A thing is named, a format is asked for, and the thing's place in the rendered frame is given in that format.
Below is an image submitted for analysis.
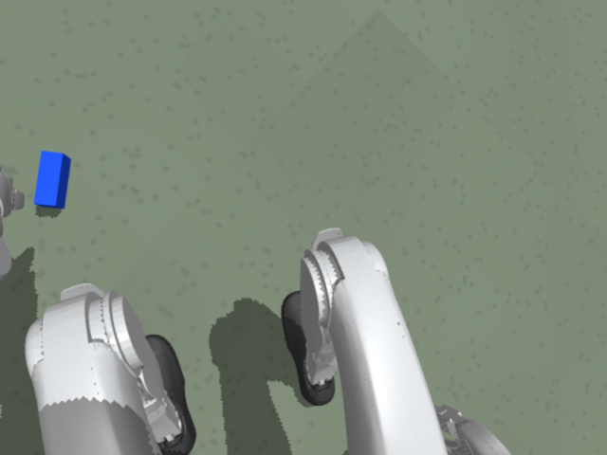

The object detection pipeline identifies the small box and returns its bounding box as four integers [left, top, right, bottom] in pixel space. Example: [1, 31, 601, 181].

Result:
[34, 151, 71, 209]

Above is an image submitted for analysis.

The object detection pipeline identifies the left robot foot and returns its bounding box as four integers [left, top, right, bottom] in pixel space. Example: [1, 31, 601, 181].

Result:
[146, 335, 196, 455]

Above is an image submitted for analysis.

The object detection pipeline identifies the right robot foot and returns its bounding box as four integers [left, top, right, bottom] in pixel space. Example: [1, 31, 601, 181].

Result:
[282, 291, 335, 406]

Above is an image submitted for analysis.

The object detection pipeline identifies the right robot hand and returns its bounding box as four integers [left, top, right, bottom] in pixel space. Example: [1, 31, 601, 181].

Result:
[434, 405, 511, 455]

